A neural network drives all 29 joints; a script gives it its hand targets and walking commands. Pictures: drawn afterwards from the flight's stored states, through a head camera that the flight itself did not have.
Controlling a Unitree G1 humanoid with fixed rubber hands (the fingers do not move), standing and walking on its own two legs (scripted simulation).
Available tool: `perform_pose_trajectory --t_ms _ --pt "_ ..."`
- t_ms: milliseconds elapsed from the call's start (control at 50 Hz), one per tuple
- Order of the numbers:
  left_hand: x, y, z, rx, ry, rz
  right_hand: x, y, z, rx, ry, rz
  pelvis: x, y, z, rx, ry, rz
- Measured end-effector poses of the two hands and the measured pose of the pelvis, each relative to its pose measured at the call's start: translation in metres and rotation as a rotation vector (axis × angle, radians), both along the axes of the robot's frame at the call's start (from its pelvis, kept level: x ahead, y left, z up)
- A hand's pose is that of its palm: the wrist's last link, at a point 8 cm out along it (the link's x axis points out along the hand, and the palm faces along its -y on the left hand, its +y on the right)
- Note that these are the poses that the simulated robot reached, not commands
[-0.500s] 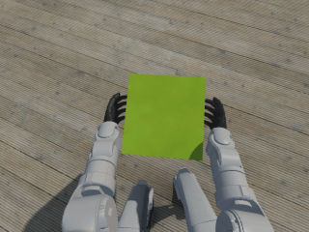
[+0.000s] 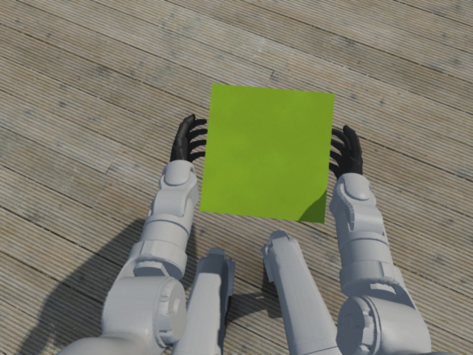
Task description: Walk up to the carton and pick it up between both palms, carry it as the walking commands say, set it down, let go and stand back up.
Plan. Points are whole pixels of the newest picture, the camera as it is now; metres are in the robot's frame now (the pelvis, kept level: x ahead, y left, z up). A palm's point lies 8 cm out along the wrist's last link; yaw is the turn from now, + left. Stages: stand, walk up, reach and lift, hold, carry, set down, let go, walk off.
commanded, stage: set down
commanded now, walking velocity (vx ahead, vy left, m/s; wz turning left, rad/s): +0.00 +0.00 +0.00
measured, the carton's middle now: (262, 159) +0.43 -0.07 -0.17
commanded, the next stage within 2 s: none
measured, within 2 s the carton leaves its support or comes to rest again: neither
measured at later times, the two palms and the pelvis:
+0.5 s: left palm (194, 161) +0.44 +0.07 -0.16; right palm (334, 169) +0.39 -0.21 -0.17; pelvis -0.02 -0.02 -0.06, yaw +2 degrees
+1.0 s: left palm (198, 162) +0.47 +0.08 -0.26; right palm (317, 171) +0.41 -0.20 -0.26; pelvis -0.04 -0.02 -0.14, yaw +3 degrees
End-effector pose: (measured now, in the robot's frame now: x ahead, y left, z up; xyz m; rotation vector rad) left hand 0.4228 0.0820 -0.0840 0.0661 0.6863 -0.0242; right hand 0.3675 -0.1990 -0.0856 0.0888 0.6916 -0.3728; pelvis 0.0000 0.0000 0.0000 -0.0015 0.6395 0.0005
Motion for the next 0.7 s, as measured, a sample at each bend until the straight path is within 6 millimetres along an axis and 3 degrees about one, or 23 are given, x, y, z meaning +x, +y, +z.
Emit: perform_pose_trajectory --t_ms 160,380,700 --pt "0.001 -0.003 -0.021 0.013 0.022 0.025 0.008 -0.004 -0.024 0.004 0.029 0.024 -0.006 0.003 -0.018 0.0 0.016 0.016" --pt "0.014 -0.013 -0.054 0.033 0.012 0.018 0.019 -0.013 -0.06 0.018 0.007 0.01 -0.017 -0.011 -0.045 0.025 0.051 0.008" --pt "0.026 -0.007 -0.123 0.065 0.046 0.028 0.031 -0.005 -0.126 0.03 0.007 -0.013 -0.034 -0.026 -0.098 0.048 0.076 0.008"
